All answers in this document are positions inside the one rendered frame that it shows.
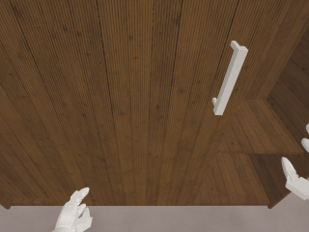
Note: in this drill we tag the robot right hand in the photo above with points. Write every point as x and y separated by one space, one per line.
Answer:
298 186

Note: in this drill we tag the robot left hand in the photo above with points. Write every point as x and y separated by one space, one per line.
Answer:
69 216

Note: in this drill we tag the wardrobe door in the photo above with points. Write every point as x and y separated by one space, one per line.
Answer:
15 178
116 95

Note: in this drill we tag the handle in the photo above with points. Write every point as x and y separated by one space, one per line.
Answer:
230 78

